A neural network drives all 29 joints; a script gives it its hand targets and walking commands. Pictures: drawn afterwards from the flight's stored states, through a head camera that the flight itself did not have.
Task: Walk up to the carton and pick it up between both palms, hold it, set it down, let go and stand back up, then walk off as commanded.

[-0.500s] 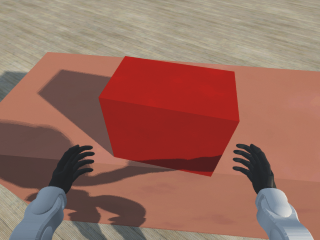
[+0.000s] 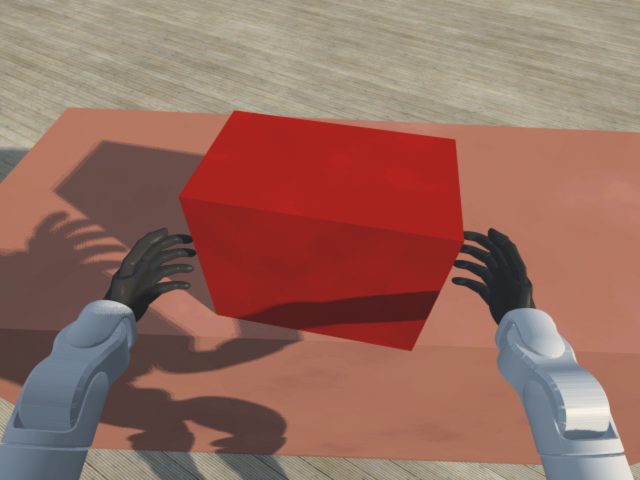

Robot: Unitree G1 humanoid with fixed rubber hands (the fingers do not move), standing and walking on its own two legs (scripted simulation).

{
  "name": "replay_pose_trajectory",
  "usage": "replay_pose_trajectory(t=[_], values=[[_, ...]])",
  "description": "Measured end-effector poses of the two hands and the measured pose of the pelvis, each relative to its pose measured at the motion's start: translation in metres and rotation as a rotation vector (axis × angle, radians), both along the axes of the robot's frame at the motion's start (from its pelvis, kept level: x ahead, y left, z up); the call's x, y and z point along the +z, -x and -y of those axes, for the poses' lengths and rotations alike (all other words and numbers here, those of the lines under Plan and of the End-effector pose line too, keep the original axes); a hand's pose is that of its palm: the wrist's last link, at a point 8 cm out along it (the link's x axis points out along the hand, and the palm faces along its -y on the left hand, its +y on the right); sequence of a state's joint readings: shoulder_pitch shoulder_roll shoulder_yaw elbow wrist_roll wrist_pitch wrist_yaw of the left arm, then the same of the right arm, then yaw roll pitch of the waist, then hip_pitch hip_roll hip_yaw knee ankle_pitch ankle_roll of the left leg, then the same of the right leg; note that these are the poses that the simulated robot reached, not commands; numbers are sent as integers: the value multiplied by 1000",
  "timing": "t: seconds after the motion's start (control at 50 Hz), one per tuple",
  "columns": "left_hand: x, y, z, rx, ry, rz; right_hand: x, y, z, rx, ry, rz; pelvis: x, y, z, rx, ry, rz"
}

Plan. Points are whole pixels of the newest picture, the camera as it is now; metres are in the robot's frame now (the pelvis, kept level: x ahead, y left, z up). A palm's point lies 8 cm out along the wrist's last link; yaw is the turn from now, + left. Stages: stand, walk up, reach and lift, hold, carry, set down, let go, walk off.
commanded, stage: reach and lift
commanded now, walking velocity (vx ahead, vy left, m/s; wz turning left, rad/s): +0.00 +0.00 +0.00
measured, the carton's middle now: (325, 234) +0.41 +0.00 +0.07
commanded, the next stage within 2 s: none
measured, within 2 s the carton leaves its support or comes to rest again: neither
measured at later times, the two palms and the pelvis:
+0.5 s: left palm (155, 207) +0.39 +0.20 +0.15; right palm (523, 247) +0.33 -0.23 +0.14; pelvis +0.01 +0.00 +0.00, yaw +0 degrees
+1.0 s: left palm (164, 163) +0.44 +0.20 +0.18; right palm (528, 204) +0.38 -0.24 +0.16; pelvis +0.02 +0.00 +0.00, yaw +0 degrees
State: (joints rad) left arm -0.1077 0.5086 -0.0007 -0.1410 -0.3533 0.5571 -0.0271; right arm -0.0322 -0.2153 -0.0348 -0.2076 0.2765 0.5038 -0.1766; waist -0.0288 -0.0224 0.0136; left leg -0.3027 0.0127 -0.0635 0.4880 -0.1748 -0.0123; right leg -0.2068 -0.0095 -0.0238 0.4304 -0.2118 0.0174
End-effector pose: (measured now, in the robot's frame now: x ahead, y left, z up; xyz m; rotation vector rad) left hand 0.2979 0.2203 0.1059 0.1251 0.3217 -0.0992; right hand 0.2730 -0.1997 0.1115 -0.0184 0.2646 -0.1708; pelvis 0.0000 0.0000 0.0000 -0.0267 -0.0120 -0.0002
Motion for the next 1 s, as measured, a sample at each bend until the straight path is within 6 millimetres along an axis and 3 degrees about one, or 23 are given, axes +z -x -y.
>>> replay_pose_trajectory(t=[0.2, 0.44, 0.8, 1.0], values=[[24, -40, 6, -15, 2, 51, 17, -29, 7, -16, 7, 32, 0, 0, 0, 0, 0, 0], [42, -87, 16, -19, 11, 49, 24, -48, 26, -52, 5, 23, 0, -5, 1, 0, -1, -8], [63, -129, 21, 10, 31, 51, 49, -95, 35, -63, 10, 32, 1, -15, 3, 0, -3, -20], [70, -146, 24, 10, 49, 55, 50, -102, 45, -91, 3, 18, 1, -15, 3, 0, -3, -21]])
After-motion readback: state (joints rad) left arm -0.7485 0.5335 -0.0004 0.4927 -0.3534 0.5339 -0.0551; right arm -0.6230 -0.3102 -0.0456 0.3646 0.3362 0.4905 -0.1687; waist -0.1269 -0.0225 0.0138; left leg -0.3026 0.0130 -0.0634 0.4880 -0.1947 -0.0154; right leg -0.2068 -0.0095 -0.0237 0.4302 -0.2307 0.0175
